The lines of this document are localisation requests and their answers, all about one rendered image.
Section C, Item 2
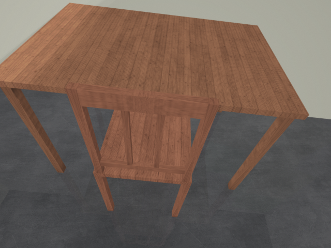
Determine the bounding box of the table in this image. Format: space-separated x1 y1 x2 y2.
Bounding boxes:
0 3 309 190

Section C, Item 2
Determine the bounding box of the chair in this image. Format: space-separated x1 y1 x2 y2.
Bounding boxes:
65 82 219 217

